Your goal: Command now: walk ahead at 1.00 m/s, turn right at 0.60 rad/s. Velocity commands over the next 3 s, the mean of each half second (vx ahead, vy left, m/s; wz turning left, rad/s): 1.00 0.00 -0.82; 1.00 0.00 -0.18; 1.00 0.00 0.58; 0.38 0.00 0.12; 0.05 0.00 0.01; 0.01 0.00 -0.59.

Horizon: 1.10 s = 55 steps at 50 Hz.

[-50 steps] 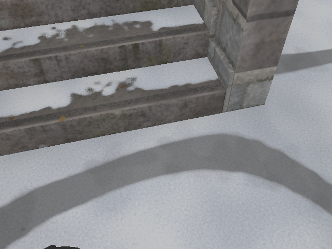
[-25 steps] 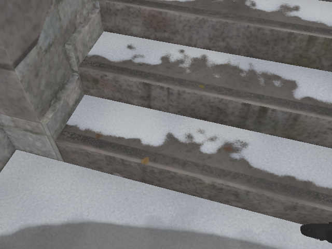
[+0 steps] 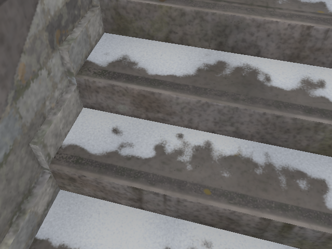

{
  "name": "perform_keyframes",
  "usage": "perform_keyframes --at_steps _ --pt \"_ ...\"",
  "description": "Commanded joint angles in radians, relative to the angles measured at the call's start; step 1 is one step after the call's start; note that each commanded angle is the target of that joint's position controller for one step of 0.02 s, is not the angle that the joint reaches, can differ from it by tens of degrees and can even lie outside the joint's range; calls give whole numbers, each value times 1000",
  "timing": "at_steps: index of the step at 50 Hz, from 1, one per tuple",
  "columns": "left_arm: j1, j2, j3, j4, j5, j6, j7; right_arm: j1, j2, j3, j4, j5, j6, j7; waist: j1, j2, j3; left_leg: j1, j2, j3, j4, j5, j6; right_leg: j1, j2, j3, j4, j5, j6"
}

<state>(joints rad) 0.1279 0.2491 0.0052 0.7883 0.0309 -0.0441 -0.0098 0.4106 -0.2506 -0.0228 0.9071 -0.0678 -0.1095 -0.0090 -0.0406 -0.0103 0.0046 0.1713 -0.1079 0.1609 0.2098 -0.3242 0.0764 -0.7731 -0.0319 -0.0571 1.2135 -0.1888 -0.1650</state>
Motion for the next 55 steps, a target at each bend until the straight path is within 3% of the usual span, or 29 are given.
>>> perform_keyframes --at_steps 1,3,4,5,6,9,13,14,16,17,18,20,22,24,27,30,31,32,33,34,36,40,43,46,49,50,51,52,55 --pt "72 73 14 -42 -4 -7 -13 -120 -127 -8 -87 -30 -4 -52 159 109 -92 -27 300 26 332 1790 -66 237 80 -112 -219 -31 -44" --pt "437 170 69 66 23 -3 -8 -297 -210 -31 -145 26 -9 -52 346 65 -152 -297 296 3 852 1773 -48 709 122 -78 -610 107 -52" --pt "701 168 94 155 6 -25 -1 -490 -223 -49 -179 79 13 -28 524 -182 -89 -584 68 65 1581 738 -69 958 58 -38 -1066 508 -146" --pt "528 219 100 179 -5 -7 6 -503 -66 -4 -263 40 -12 -20 302 -337 90 -1132 -20 -30 1933 -111 -74 1059 -50 188 -813 880 -151" --pt "562 230 85 164 24 -7 14 -482 34 39 -384 37 -36 -19 203 -235 -5 -1402 29 -159 2012 -179 -77 1269 -144 371 -618 1299 -178" --pt "398 128 56 101 16 -3 53 -429 40 80 -455 -26 -16 15 17 169 -35 -1411 85 -187 1857 -214 -9 926 -110 424 -828 481 -100" --pt "353 95 40 133 -3 -58 59 -772 87 129 -690 -14 3 -1 32 4 231 -1301 160 -62 1507 -465 -32 403 -81 364 -1201 777 -88" --pt "173 108 48 51 -34 -41 61 -614 67 139 -643 -15 4 2 -52 125 77 -733 132 -59 1059 -279 -6 201 -13 265 -1209 1130 -65" --pt "140 385 161 -2 -118 -131 6 -33 -76 29 -496 34 39 -46 -309 -142 -463 -101 59 -188 912 36 0 384 -109 342 -634 2153 -38" --pt "112 303 161 -41 -109 -156 -7 150 -242 -42 -413 -7 28 -41 -340 138 -665 70 248 -469 676 211 70 451 14 276 -176 1692 42" --pt "51 129 123 -83 -78 -168 -35 155 -340 -75 -334 17 23 -42 -270 612 -675 178 510 -896 359 771 152 216 265 252 440 4 103" --pt "-98 10 93 -205 -8 -125 -13 -84 -205 -62 -316 19 25 -30 -147 320 -426 182 542 -958 301 313 185 -343 174 230 951 -20 61" --pt "-220 -191 13 -277 33 -93 -2 86 46 -8 -65 21 20 -10 -80 126 -43 21 396 -514 288 287 61 -649 115 189 1133 -207 -23" --pt "-239 -215 -25 -329 2 -62 -4 -40 192 30 12 7 2 3 69 9 104 -315 311 -169 112 382 -60 -516 130 184 926 -295 -45" --pt "-313 -228 -50 -439 10 3 43 -96 114 15 85 12 -29 32 175 102 201 -563 285 83 -130 874 -87 -396 130 29 673 -423 -23" --pt "138 31 13 -271 -25 43 13 -207 -246 -43 -42 158 -89 -13 354 53 -273 -813 263 85 -9 1911 88 765 253 -168 224 10 73" --pt "393 73 41 -220 -7 50 28 -356 -414 -94 -100 151 -141 3 495 120 -408 -643 354 38 246 2173 90 850 193 -108 95 11 81" --pt "497 110 59 -177 -1 46 35 -405 -366 -104 -120 166 -150 17 530 76 -469 -517 375 -20 570 2077 67 884 182 -59 -152 45 49" --pt "341 177 94 -156 -6 12 22 -414 -255 -96 -160 163 -110 21 486 -246 -365 -595 102 -4 1270 858 -17 845 135 107 -638 265 -111" --pt "140 153 101 -121 -20 -4 22 -302 -35 -37 -222 33 -82 24 191 -303 -191 -956 25 -111 1765 109 -18 841 35 283 -636 721 -142" --pt "218 162 103 -66 -1 -13 -2 -229 96 19 -352 4 -66 21 100 3 -398 -1297 35 -300 2155 35 30 1011 -142 614 -610 567 -215" --pt "180 -21 34 109 28 -59 -3 -317 195 81 -435 40 -2 -9 -46 -12 67 -1435 52 -243 2108 -188 65 450 -109 278 -926 177 -50" --pt "140 9 19 191 -12 -71 -5 -515 152 105 -539 76 45 -44 -97 28 172 -1226 97 -184 1576 -182 54 142 -87 54 -1243 154 -6" --pt "77 203 49 80 -121 -127 37 -132 -16 50 -337 56 66 -23 -217 42 -295 -314 -32 77 1316 37 0 192 -92 -49 -1114 1685 -45" --pt "62 318 118 23 -68 -128 36 0 -96 13 -296 99 24 -13 -287 -37 -439 -477 -6 -56 496 98 86 865 -106 -24 -178 1933 65" --pt "9 170 95 -50 14 -112 25 -16 -104 -17 -197 102 24 6 -201 66 -310 -310 24 -320 222 217 152 540 49 32 186 613 100" --pt "119 20 58 -138 80 -122 9 13 -183 -48 -141 79 44 8 -29 326 -227 22 180 -590 457 1214 239 -46 173 105 683 -43 182" --pt "103 -53 24 -222 63 -114 -13 3 -133 -44 -154 68 62 -2 9 148 -348 85 249 -868 310 658 375 -285 156 168 959 -67 131" --pt "-178 -213 -64 -384 81 -98 13 126 -22 -29 -13 42 22 2 21 -37 81 -176 185 -627 231 270 228 -683 88 104 1240 -275 56"
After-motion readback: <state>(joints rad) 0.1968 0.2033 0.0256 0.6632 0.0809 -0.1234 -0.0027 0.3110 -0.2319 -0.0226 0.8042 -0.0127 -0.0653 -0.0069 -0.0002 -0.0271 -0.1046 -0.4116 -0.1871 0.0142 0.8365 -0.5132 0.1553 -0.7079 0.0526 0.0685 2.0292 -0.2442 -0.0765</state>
